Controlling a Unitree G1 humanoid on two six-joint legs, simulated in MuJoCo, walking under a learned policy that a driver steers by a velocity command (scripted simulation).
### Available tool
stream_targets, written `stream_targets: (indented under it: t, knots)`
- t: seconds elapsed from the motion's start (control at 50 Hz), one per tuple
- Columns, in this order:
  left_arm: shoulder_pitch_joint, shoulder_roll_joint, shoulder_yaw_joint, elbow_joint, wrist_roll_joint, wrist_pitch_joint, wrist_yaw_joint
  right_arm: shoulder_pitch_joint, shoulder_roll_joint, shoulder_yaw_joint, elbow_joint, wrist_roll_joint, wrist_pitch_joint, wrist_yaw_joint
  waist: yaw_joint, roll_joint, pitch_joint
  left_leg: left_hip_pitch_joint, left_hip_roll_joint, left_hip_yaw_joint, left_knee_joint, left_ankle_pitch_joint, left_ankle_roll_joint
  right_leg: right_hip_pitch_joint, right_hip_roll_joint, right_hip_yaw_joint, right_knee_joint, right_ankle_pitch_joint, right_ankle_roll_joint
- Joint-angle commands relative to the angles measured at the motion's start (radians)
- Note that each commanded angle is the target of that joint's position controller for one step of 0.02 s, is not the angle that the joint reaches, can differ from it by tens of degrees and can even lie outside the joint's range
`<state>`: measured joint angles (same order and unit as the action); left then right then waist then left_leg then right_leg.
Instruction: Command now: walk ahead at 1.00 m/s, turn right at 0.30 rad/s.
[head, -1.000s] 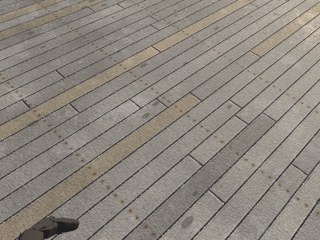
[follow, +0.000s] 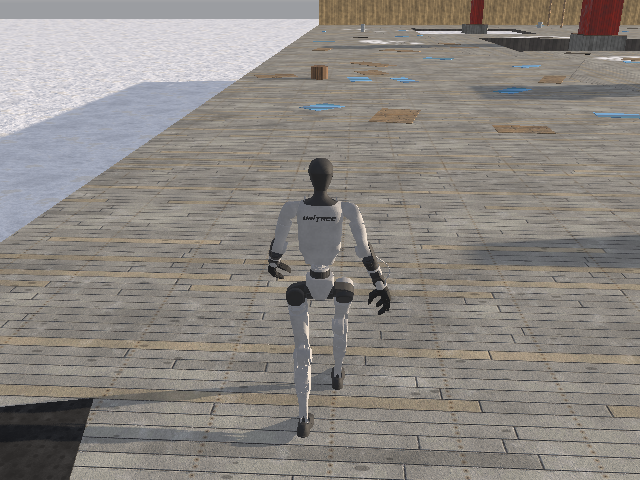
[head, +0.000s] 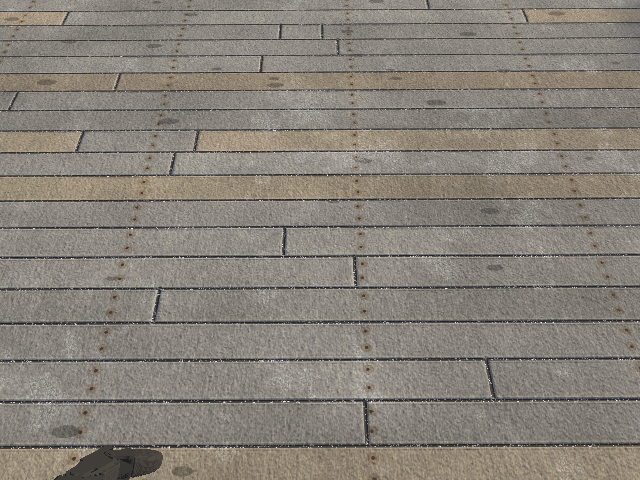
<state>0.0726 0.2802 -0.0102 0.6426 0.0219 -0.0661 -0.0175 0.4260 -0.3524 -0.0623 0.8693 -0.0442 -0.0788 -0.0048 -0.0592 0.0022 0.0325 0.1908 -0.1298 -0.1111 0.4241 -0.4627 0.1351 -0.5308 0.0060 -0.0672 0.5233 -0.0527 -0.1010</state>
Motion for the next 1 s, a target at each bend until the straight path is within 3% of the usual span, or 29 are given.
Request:
stream_targets:
  t: [0.02,0.04,0.06,0.08,0.1,0.12,0.16,0.24,0.34,0.38,0.4,0.42,0.44,0.46,0.48,0.5,0.52,0.58,0.62,0.66,0.7,0.76,0.78,0.8,0.82,0.84,0.86,0.9,1.0]
  knots:
    - [0.524,0.336,0.123,0.108,0.023,0.012,0.022,0.023,0.021,0.013,-0.13,0.015,-0.015,0.009,0.158,-0.343,-0.317,-0.762,0.0,0.096,1.073,0.222,-0.083,0.913,-0.278,0.701,-0.06,-0.512,-0.25]
    - [0.428,0.242,0.114,0.101,0.0,0.02,-0.001,-0.027,-0.027,0.024,-0.136,0.001,-0.037,0.008,0.156,-0.247,-0.283,-0.938,0.009,0.017,1.104,0.079,-0.068,0.897,-0.304,1.015,-0.274,-0.591,-0.273]
    - [0.337,0.205,0.111,0.08,-0.001,0.016,-0.005,-0.135,-0.059,0.027,-0.161,0.004,-0.046,0.008,0.138,-0.106,-0.154,-0.978,0.096,-0.023,1.055,0.186,-0.066,0.773,-0.288,0.853,-0.278,-0.535,-0.257]
    - [0.34,0.169,0.106,0.099,-0.007,0.014,-0.01,-0.206,-0.074,0.032,-0.176,-0.007,-0.052,0.011,0.135,0.02,-0.104,-0.93,0.131,-0.01,0.97,0.215,-0.07,0.648,-0.251,0.741,-0.275,-0.424,-0.232]
    - [0.355,0.14,0.096,0.121,-0.006,0.011,-0.006,-0.249,-0.061,0.038,-0.198,-0.018,-0.048,0.015,0.109,0.049,-0.041,-0.899,0.155,-0.003,0.895,0.207,-0.08,0.533,-0.202,0.652,-0.285,-0.343,-0.207]
    - [0.363,0.115,0.085,0.147,-0.007,0.006,0.0,-0.258,-0.043,0.046,-0.221,-0.033,-0.033,0.02,0.07,0.034,-0.005,-0.868,0.17,0.002,0.831,0.191,-0.098,0.444,-0.153,0.593,-0.3,-0.298,-0.19]
    - [0.377,0.138,0.09,0.161,-0.016,-0.009,0.003,-0.259,-0.018,0.062,-0.241,-0.043,-0.006,0.028,0.04,-0.015,0.026,-0.864,0.192,0.026,0.729,0.148,-0.128,0.357,-0.111,0.541,-0.331,-0.248,-0.203]
    - [0.367,0.161,0.107,0.15,-0.021,-0.018,0.003,-0.487,0.009,0.093,-0.337,-0.011,-0.004,0.046,0.084,-0.032,0.103,-0.753,0.187,0.109,0.348,0.387,-0.181,0.161,-0.039,0.444,-0.427,-0.096,-0.175]
    - [0.43,0.192,0.125,0.173,-0.039,-0.018,0.003,-0.55,-0.001,0.088,-0.363,0.009,-0.011,0.035,0.141,-0.053,0.021,-0.584,0.132,0.112,0.125,0.563,-0.156,0.33,-0.056,0.447,-0.326,0.283,-0.095]
    - [0.426,0.22,0.132,0.175,-0.031,-0.014,0.012,-0.444,-0.051,0.063,-0.333,0.008,-0.016,0.016,0.091,-0.049,-0.074,-0.422,0.088,0.111,0.079,0.433,-0.134,0.405,-0.051,0.441,-0.132,0.534,-0.053]
    - [0.398,0.253,0.139,0.17,-0.026,-0.015,0.01,-0.296,-0.082,0.045,-0.295,0.01,-0.021,0.003,0.008,-0.043,-0.165,-0.248,0.093,0.107,0.074,0.373,-0.121,0.384,-0.026,0.421,0.059,0.576,-0.033]
    - [0.354,0.237,0.136,0.155,-0.023,-0.025,0.006,-0.101,-0.131,0.019,-0.254,0.002,-0.027,-0.018,-0.089,-0.034,-0.259,-0.01,0.189,0.03,0.11,0.258,-0.097,0.246,0.011,0.404,0.301,0.436,-0.02]
    - [0.335,0.091,0.099,0.125,-0.01,-0.037,0.011,0.117,-0.2,-0.009,-0.223,-0.023,-0.027,-0.039,-0.138,0.135,-0.398,0.214,0.466,-0.236,0.109,-0.058,-0.071,0.084,0.063,0.316,0.628,-0.193,-0.035]
    - [0.469,0.036,0.073,0.066,-0.061,-0.026,0.013,0.019,-0.271,-0.026,-0.228,-0.035,-0.016,-0.032,-0.009,0.429,-0.506,0.297,0.671,-0.8,-0.097,-0.102,0.065,-0.155,0.123,0.204,0.883,-0.47,0.002]
    - [0.378,0.121,0.082,0.11,-0.023,-0.003,0.026,-0.076,-0.144,-0.016,-0.248,-0.022,-0.012,-0.025,-0.018,0.19,-0.325,0.158,0.59,-0.688,-0.104,0.013,0.076,-0.246,0.029,0.181,0.901,-0.359,0.002]
    - [0.283,0.127,0.087,0.106,-0.006,0.006,0.021,-0.124,-0.048,0.009,-0.242,-0.015,-0.017,-0.017,-0.021,0.08,-0.194,0.029,0.53,-0.454,-0.06,0.351,0.069,-0.236,0.005,0.161,0.853,-0.298,0.017]
    - [0.241,0.107,0.087,0.102,0.003,0.014,0.016,-0.121,-0.008,0.02,-0.214,-0.019,-0.023,-0.009,-0.003,0.017,-0.123,-0.076,0.489,-0.307,-0.038,0.721,0.069,-0.208,-0.003,0.15,0.831,-0.31,0.034]
    - [0.172,0.041,0.075,0.055,0.015,0.042,-0.005,-0.055,0.016,0.027,-0.127,0.018,-0.047,0.001,0.036,0.105,-0.069,-0.176,0.418,-0.112,-0.068,1.019,0.031,-0.201,-0.01,0.165,0.684,-0.384,0.062]
    - [0.127,0.029,0.065,0.011,0.019,0.044,-0.02,-0.105,-0.009,0.022,-0.115,0.03,-0.051,0.002,0.079,0.125,-0.056,-0.249,0.395,-0.027,-0.11,1.087,0.019,-0.161,0.009,0.145,0.512,-0.306,0.073]
    - [0.119,0.016,0.043,-0.002,0.012,0.035,-0.044,-0.219,-0.033,0.015,-0.13,0.037,-0.046,0.007,0.123,0.147,-0.064,-0.428,0.294,0.136,-0.151,0.98,-0.031,0.086,0.022,0.08,0.192,-0.061,0.069]
    - [0.129,0.032,0.041,0.019,0.006,0.035,-0.056,-0.188,-0.057,0.007,-0.113,0.044,-0.047,0.016,0.118,0.143,-0.084,-0.513,0.282,0.157,-0.135,0.861,-0.053,0.304,0.061,0.039,0.096,0.135,0.062]
    - [0.257,0.095,0.058,0.082,0.043,0.027,-0.037,-0.139,-0.088,0.0,-0.093,0.058,-0.037,0.009,0.174,0.034,-0.122,-0.491,0.269,0.176,0.118,0.875,-0.082,0.494,0.065,0.073,0.013,0.187,0.014]
    - [0.287,0.129,0.065,0.092,0.056,0.015,-0.027,-0.089,-0.095,0.001,-0.084,0.056,-0.027,0.005,0.184,-0.019,-0.134,-0.516,0.225,0.204,0.301,0.682,-0.099,0.556,0.008,0.112,-0.031,0.356,-0.006]
    - [0.293,0.211,0.075,0.072,0.059,0.007,-0.014,0.032,-0.021,0.015,-0.097,0.048,-0.008,0.002,0.128,-0.261,-0.239,-0.646,0.105,0.257,0.698,-0.136,-0.131,0.719,-0.303,0.389,0.062,1.088,-0.105]
    - [0.319,0.185,0.072,0.055,-0.002,0.011,-0.001,0.172,-0.018,0.025,-0.068,0.078,0.027,-0.014,0.124,-0.244,-0.491,-0.668,0.077,0.07,0.883,-0.233,-0.128,0.852,-0.457,0.568,0.096,1.355,-0.255]
    - [0.24,0.147,0.069,0.038,-0.034,0.021,0.01,0.13,-0.063,0.019,-0.056,0.055,0.047,-0.019,0.114,-0.111,-0.45,-0.669,0.112,0.027,0.89,-0.145,-0.13,0.749,-0.394,0.526,0.04,1.158,-0.252]
    - [0.16,0.101,0.052,0.04,-0.035,0.026,0.018,0.052,-0.06,0.021,-0.068,0.043,0.053,-0.016,0.089,-0.084,-0.305,-0.702,0.142,0.04,0.84,-0.099,-0.134,0.625,-0.332,0.46,-0.018,0.963,-0.224]
    - [0.103,0.045,0.029,0.063,-0.018,0.032,0.031,0.004,-0.034,0.03,-0.064,0.025,0.071,-0.013,0.042,-0.058,-0.168,-0.641,0.176,0.048,0.69,-0.054,-0.146,0.44,-0.253,0.367,-0.091,0.811,-0.161]
    - [0.094,0.052,0.031,0.119,0.01,0.026,0.023,-0.014,0.043,0.044,-0.034,0.035,0.112,-0.014,0.014,-0.082,-0.175,-0.421,0.143,0.095,0.393,0.041,-0.15,0.267,-0.182,0.262,-0.167,0.557,-0.121]
